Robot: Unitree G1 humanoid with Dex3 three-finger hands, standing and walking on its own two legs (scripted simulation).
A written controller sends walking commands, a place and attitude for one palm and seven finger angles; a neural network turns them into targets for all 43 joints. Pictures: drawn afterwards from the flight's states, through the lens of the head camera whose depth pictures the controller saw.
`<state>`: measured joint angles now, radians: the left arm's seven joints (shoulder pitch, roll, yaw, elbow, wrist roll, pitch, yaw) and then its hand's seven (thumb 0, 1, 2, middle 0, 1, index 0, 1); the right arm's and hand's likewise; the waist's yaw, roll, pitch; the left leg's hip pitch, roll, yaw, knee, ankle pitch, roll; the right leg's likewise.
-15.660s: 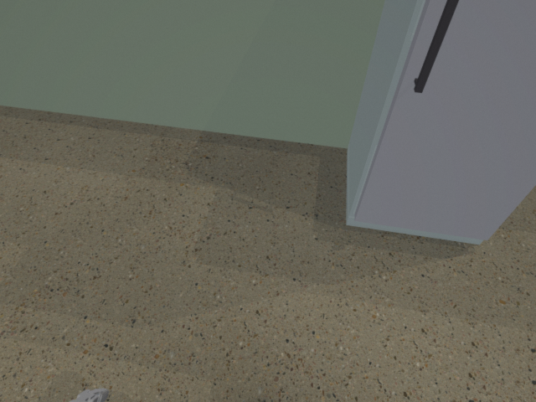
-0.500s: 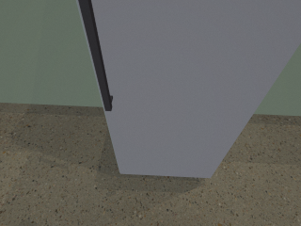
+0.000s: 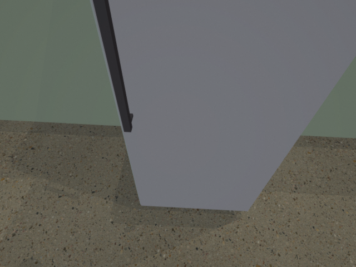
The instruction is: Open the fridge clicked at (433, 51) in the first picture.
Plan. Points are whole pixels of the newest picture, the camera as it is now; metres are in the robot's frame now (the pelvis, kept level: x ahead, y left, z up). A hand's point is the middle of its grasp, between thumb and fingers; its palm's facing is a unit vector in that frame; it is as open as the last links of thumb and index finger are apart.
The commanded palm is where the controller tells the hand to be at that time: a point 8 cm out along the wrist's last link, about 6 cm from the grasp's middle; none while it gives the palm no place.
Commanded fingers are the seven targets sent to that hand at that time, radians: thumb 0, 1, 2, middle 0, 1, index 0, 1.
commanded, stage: look again from close up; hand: left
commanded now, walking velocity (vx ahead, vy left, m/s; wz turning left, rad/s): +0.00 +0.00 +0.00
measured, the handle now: (118, 69) +0.50 +0.18 +0.19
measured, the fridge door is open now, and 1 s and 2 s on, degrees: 0 0 0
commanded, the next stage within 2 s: raise the hand to about handle height in 0.06 s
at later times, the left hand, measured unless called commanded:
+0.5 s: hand (121, 212) +0.22 +0.14 +0.03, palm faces +0.01 -1.00 +0.04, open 8.1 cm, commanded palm +0.13 +0.22 -0.02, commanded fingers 0.00 0.48 0.72 -0.23 -0.57 -0.23 -0.57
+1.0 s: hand (87, 202) +0.23 +0.21 +0.05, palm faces -0.02 -1.00 -0.07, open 11.1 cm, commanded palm +0.18 +0.27 +0.07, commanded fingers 0.00 -0.10 0.47 -0.27 -0.94 -0.27 -0.94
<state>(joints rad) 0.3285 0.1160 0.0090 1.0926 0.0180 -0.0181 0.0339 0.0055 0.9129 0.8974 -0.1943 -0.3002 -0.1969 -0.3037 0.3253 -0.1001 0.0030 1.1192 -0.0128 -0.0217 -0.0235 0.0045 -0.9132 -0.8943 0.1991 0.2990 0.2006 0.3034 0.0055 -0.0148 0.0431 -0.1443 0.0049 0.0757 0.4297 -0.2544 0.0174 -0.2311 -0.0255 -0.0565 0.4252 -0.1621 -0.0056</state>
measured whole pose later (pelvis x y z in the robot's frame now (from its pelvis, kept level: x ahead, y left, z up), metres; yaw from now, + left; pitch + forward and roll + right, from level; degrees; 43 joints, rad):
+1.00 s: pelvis +0.01 -0.01 -0.03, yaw +2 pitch +5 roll -1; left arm 0.35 0.32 0.27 -0.07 -0.35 -0.12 -0.36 0.01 0.12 0.56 -0.26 -0.80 -0.26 -0.81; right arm 0.27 -0.19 0.07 0.57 0.05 -0.22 -0.07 0.02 -0.90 -0.89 0.21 0.30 0.21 0.30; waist -0.02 0.05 -0.06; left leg -0.45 0.03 0.02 0.81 -0.44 0.00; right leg -0.51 -0.02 -0.10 0.77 -0.35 -0.02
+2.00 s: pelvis +0.01 -0.01 +0.00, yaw +2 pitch -3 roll +0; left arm -0.11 0.48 0.47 0.11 -0.33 0.21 -0.49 -0.01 -0.50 0.30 -0.30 -1.20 -0.30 -1.20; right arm 0.24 -0.30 0.07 0.59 0.08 -0.21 -0.09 0.02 -0.91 -0.89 0.20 0.30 0.20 0.30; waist 0.04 0.06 -0.01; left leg -0.15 0.01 0.03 0.49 -0.30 0.01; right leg -0.21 -0.02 -0.09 0.48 -0.22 -0.02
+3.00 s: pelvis +0.01 +0.00 +0.00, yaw +1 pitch -1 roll +0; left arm -0.36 0.48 0.43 0.37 -0.27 0.14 -0.41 -0.01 -0.50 0.30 -0.30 -1.20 -0.30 -1.20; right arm 0.27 -0.28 0.08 0.61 0.08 -0.20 -0.10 0.02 -0.91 -0.89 0.20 0.30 0.20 0.30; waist 0.02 0.04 -0.01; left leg -0.18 0.01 0.05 0.49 -0.30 0.01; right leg -0.25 -0.02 -0.07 0.48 -0.21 -0.01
